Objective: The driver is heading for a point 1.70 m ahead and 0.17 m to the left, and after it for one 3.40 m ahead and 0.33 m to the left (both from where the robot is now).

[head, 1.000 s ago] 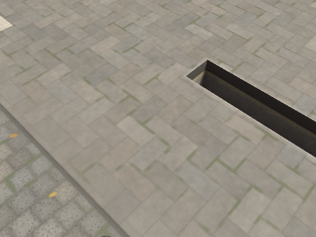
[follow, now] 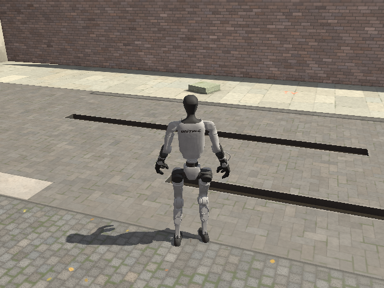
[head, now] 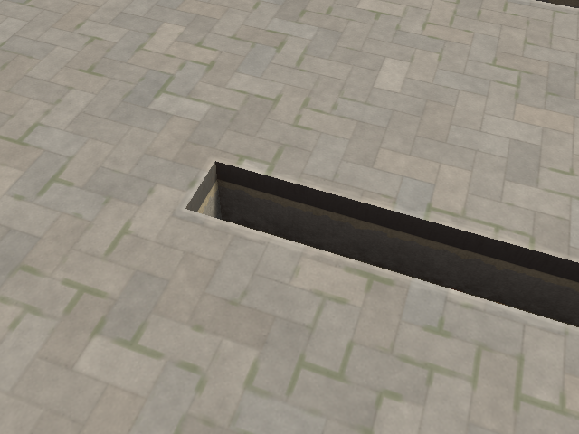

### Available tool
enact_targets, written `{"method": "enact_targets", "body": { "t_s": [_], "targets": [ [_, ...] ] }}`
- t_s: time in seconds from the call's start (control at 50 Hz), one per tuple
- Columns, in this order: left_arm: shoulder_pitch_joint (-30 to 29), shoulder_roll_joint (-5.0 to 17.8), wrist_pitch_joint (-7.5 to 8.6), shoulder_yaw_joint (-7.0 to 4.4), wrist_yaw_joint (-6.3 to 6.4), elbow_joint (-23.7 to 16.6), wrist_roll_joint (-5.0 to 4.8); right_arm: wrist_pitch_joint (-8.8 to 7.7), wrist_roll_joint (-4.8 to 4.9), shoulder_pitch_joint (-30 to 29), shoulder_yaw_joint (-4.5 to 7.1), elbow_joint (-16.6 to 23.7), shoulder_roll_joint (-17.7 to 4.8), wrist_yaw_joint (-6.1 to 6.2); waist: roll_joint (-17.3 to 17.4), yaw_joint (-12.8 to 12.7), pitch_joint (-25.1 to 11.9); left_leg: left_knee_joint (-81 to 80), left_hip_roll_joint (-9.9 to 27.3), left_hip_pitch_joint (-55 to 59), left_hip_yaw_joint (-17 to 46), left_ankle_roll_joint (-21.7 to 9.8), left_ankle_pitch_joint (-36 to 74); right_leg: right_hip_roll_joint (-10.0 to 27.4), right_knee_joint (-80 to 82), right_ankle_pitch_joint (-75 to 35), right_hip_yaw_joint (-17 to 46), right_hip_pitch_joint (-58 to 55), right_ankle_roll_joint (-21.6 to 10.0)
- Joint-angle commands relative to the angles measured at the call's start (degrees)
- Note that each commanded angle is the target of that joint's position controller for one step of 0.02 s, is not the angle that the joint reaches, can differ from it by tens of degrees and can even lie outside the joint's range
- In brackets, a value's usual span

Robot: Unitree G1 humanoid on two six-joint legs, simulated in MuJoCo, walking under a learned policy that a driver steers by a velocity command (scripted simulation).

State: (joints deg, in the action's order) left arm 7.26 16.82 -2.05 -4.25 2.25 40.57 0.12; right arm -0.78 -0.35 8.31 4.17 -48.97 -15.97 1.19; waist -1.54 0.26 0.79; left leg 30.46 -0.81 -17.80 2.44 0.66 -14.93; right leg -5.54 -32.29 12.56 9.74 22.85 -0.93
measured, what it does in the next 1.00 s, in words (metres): walks ahead: right foot, then left foot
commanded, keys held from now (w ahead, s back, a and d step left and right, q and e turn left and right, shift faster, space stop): no key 0.18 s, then w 0.82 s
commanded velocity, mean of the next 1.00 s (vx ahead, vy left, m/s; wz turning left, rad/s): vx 0.30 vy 0.00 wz -0.06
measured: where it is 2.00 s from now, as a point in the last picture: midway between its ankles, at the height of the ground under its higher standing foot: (286, 295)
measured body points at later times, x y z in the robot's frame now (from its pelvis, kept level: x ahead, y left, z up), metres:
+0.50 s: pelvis +0.04 +0.00 +0.01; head +0.06 -0.01 +0.46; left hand +0.07 +0.28 -0.11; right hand +0.18 -0.27 -0.10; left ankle +0.07 +0.13 -0.68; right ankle -0.04 -0.12 -0.73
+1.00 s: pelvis +0.26 +0.06 +0.02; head +0.27 +0.08 +0.47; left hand +0.43 +0.32 -0.09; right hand +0.26 -0.21 -0.11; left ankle +0.21 +0.15 -0.73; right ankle +0.41 -0.12 -0.66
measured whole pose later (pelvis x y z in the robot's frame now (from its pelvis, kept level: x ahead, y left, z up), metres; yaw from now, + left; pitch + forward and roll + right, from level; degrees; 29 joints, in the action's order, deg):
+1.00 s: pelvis +0.26 +0.06 +0.02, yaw -2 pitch +1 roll +1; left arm 9.0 16.5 4.2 -4.0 0.3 43.7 -0.4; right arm -4.8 0.1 20.6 2.3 -52.1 -14.4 -0.8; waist -2.5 3.5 0.0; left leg 13.3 -3.6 -3.1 -2.9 -4.0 -11.4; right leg 7.5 -47.7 -0.6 2.2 40.2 0.0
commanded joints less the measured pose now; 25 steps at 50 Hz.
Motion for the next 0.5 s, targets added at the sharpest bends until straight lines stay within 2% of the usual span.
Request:
{"method": "enact_targets", "body": {
  "t_s": [0.02,0.04,0.06,0.08,0.1,0.14,0.18,0.2,0.22,0.26,0.28,0.3,0.32,0.34,0.36,0.38,0.4,0.44,0.46,0.5],
  "targets": [
    [2.13,5.39,1.14,-1.25,0.13,-5.21,0.18,-1.07,-3.16,1.36,1.84,3.40,-11.18,-0.38,18.67,-1.79,-4.18,-14.71,23.63,4.97,26.76,-15.77,18.92,-1.10,-15.41,23.56,-1.21,7.49,0.35],
    [1.38,9.42,1.48,-2.42,0.17,-4.08,0.05,-1.57,-2.90,-0.85,1.45,4.78,-9.31,-0.32,13.50,-0.90,-3.37,-15.02,22.54,3.72,25.41,-17.43,17.47,0.75,-24.55,22.22,1.40,6.89,1.36],
    [2.23,10.06,1.32,-3.00,0.09,-2.94,-0.43,-1.71,-1.78,-2.36,1.42,4.96,-8.78,-0.09,10.70,-1.58,-3.03,-13.72,19.55,4.72,20.56,-15.22,17.29,0.48,-28.90,19.08,1.22,8.12,2.06],
    [3.70,8.39,0.74,-2.85,0.36,-1.34,-0.29,-1.73,-0.69,-3.34,1.08,5.15,-7.76,0.01,8.92,-2.13,-3.03,-12.69,16.62,5.77,16.51,-12.95,16.69,1.00,-30.67,16.91,1.08,8.09,3.15],
    [4.18,6.80,0.34,-2.45,0.46,-0.93,-0.01,-1.72,0.07,-3.75,0.55,4.95,-6.35,0.14,8.82,-2.08,-2.55,-12.05,15.67,6.42,14.78,-12.31,18.34,1.59,-31.19,14.60,1.48,8.21,4.13],
    [3.88,3.62,0.24,-1.38,0.19,-0.61,-0.35,-1.26,0.08,-2.52,-0.18,3.83,-4.65,0.34,9.59,-1.85,-2.89,-11.46,12.50,7.15,9.69,-11.55,21.07,2.75,-25.33,12.51,-1.83,4.95,5.54],
    [1.39,1.14,0.56,-0.13,-0.09,-0.99,-0.35,-0.67,-0.08,-1.16,-0.20,2.91,-4.96,0.58,11.29,-0.11,-4.04,-10.15,10.81,8.99,7.10,-10.79,22.56,5.18,-13.64,12.18,-6.07,0.01,6.21],
    [0.54,0.43,0.67,0.28,-0.24,-0.87,-0.55,-0.39,-0.07,1.22,-0.06,2.08,-5.68,0.61,11.88,1.29,-5.03,-10.84,10.78,9.31,7.38,-10.90,16.28,5.24,-8.43,12.47,-7.67,-2.83,6.12],
    [-0.01,1.21,0.71,0.12,-0.41,-0.72,-1.02,-0.10,0.21,2.85,0.28,1.53,-7.14,0.54,12.57,2.24,-4.39,-11.73,10.84,8.71,8.53,-11.10,6.84,4.52,-4.24,11.99,-9.29,-4.77,5.78],
    [1.31,3.04,1.05,-0.41,-0.75,0.49,-1.43,0.36,1.34,3.60,0.86,1.33,-9.50,0.47,12.64,1.73,-1.42,-13.62,10.81,4.91,10.98,-10.97,-10.52,2.74,5.90,6.00,-12.50,-9.71,3.63],
    [2.21,3.57,1.35,-0.55,-0.80,1.16,-1.39,0.27,1.47,4.20,0.83,1.20,-9.44,0.39,12.03,1.35,-0.17,-14.00,10.63,2.88,11.85,-10.41,-14.55,2.45,9.14,5.74,-12.69,-12.29,1.99],
    [4.14,4.15,1.81,-0.62,-0.70,1.73,-1.26,-0.15,1.34,3.90,0.53,1.30,-8.39,0.21,10.85,0.37,-0.48,-13.16,10.44,-0.41,12.20,-9.17,-16.05,4.25,9.32,5.88,-10.44,-16.71,-0.16],
    [8.47,5.03,2.37,-0.75,-0.53,2.82,-1.11,-0.93,0.99,1.56,-0.21,2.06,-5.80,-0.16,7.75,-1.69,-1.49,-7.96,8.86,-6.06,9.97,-7.39,-14.03,8.58,9.53,5.66,-5.49,-22.87,-2.84],
    [13.23,9.52,2.87,-2.09,-0.79,5.07,-0.50,-2.16,0.89,-1.00,-0.99,4.01,-1.95,-0.42,-4.19,-2.20,-1.81,2.76,0.68,-13.22,-1.73,-3.52,-12.52,14.15,11.43,14.69,4.11,-24.64,-7.40],
    [16.05,10.96,3.69,-2.65,-1.55,5.42,-0.52,-3.49,1.18,-5.35,-0.95,5.97,-3.02,-0.61,-11.40,-5.07,1.00,11.91,-1.18,-19.65,-5.42,-1.89,-12.75,22.36,19.78,20.17,18.09,-24.53,-12.84],
    [16.32,9.52,4.74,-2.20,-1.57,5.57,0.13,-4.18,2.13,-8.99,0.02,7.41,-6.17,-0.78,-11.33,-6.27,5.64,19.88,1.51,-26.32,-2.04,-2.25,-16.53,26.24,22.95,18.83,23.72,-24.17,-15.61],
    [15.50,8.16,5.65,-1.71,-1.38,5.45,0.29,-4.52,2.72,-7.61,0.56,6.97,-6.76,-1.06,-9.41,-4.79,6.50,25.61,3.30,-29.58,-0.56,-2.96,-16.71,25.96,22.81,16.58,22.58,-25.42,-15.46],
    [14.09,6.39,6.42,-1.20,-1.37,5.18,-0.79,-5.05,2.38,-5.84,0.45,6.19,-5.67,-1.93,-6.81,-3.53,5.61,26.38,6.12,-33.36,0.22,-3.91,-9.41,23.67,23.02,10.20,16.49,-29.26,-13.11],
    [13.75,5.87,6.33,-1.04,-1.44,5.13,-0.86,-5.23,2.01,-6.69,0.32,6.24,-5.18,-2.37,-5.81,-3.56,5.16,23.49,6.51,-31.55,-0.59,-3.74,-6.30,22.00,23.70,6.16,12.63,-28.53,-11.83],
    [12.98,5.64,5.90,-1.03,-1.66,4.98,-0.84,-5.36,1.37,-8.14,-0.64,6.49,-2.60,-3.41,-5.77,-3.58,3.88,15.87,5.12,-23.07,-3.46,-2.62,-0.31,18.09,23.97,-0.34,4.87,-23.38,-10.14]
  ]
}}
Keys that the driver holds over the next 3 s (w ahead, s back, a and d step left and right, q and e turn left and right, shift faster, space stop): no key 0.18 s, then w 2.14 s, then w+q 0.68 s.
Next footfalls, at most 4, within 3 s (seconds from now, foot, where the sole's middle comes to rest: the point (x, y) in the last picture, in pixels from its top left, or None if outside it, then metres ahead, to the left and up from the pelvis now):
0.32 right None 0.00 -0.13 -0.77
0.68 left None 0.25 0.15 -0.77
1.24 right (334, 385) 0.58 -0.09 -0.77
1.76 left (239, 277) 0.88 0.14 -0.77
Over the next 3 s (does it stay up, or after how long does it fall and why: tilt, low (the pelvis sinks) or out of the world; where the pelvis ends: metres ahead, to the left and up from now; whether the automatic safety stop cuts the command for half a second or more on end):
stays up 1.39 -0.07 0.00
